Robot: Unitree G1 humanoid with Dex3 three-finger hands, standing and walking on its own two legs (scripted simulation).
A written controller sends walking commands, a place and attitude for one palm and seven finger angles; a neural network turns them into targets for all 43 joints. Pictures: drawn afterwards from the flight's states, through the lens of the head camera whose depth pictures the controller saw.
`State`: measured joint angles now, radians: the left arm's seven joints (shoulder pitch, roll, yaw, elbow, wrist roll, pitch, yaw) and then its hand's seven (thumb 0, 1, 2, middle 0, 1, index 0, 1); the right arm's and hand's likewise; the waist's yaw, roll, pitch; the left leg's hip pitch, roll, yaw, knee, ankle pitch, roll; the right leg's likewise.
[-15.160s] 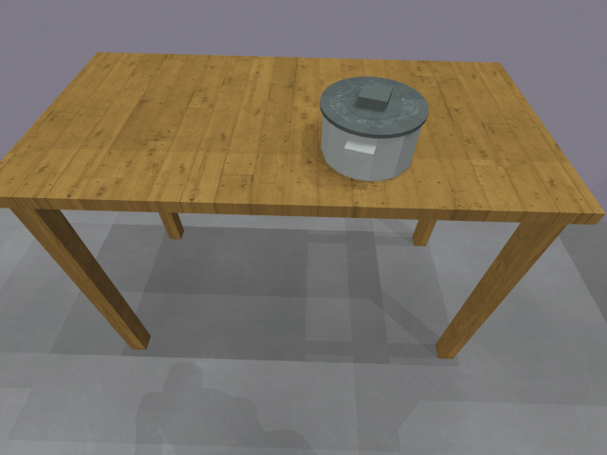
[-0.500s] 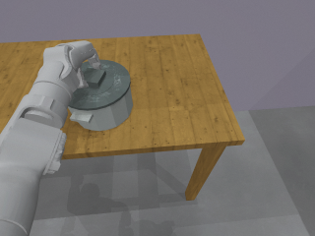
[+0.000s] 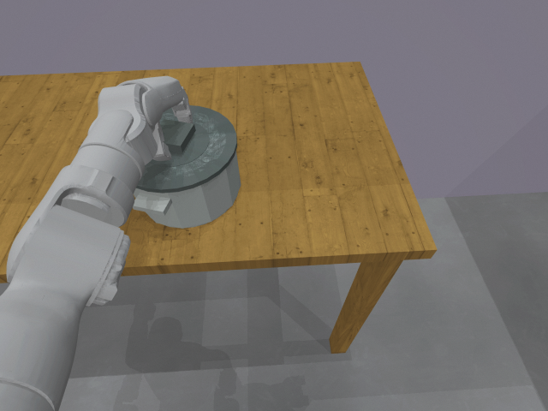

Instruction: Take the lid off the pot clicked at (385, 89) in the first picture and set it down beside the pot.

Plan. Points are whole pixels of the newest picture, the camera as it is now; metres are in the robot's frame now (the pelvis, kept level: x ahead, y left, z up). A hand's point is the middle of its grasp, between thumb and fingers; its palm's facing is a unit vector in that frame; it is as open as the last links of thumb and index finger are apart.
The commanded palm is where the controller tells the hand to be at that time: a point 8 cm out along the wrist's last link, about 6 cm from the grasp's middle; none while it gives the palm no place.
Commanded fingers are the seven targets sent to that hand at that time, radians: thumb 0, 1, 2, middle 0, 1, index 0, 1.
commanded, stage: close the fingers and squeeze the knob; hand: left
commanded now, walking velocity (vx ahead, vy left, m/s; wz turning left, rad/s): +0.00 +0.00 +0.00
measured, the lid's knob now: (172, 135) +0.51 +0.14 +0.12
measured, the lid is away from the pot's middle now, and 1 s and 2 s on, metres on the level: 0.00 0.00 0.01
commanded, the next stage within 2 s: lift the lid straight up in 1.24 s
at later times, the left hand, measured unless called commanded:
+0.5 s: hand (165, 135) +0.48 +0.14 +0.14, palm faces -0.41 -0.08 -0.91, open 9.0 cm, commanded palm +0.48 +0.15 +0.20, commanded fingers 0.00 0.27 0.82 -0.62 -1.09 -0.62 -1.09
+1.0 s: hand (163, 135) +0.48 +0.15 +0.15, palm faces -0.41 -0.10 -0.91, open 8.9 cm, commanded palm +0.48 +0.16 +0.20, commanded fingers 0.00 0.41 0.90 -0.67 -1.10 -0.64 -1.05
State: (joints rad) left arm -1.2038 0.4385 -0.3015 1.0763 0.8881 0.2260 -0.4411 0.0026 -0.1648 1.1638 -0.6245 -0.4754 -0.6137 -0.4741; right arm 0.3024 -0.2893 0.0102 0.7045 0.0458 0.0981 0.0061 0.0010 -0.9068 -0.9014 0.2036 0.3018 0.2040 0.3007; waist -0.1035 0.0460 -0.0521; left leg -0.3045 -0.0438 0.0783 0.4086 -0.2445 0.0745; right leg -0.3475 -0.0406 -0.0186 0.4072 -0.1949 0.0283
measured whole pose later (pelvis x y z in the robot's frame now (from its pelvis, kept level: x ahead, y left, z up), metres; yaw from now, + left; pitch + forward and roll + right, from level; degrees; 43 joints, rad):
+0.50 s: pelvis +0.00 -0.01 +0.00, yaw -1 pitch +7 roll +0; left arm -1.15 0.46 -0.27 1.04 0.89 0.21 -0.44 0.01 0.11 0.86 -0.50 -1.01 -0.49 -1.01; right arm 0.33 -0.29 0.01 0.71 0.05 0.10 0.00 0.00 -0.91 -0.90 0.20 0.30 0.20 0.30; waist -0.11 0.05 -0.05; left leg -0.28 -0.03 0.08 0.39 -0.24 0.07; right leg -0.33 -0.03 -0.01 0.39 -0.19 0.02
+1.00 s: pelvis +0.00 +0.00 +0.00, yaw -1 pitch +7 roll +0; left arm -1.17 0.46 -0.24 1.08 0.90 0.19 -0.43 -0.01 0.14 0.77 -0.55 -1.05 -0.51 -0.99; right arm 0.31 -0.29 0.01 0.70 0.05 0.11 -0.01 0.00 -0.91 -0.90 0.20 0.30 0.20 0.30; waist -0.12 0.04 -0.05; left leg -0.29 -0.03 0.09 0.40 -0.25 0.07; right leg -0.33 -0.03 -0.01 0.39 -0.19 0.03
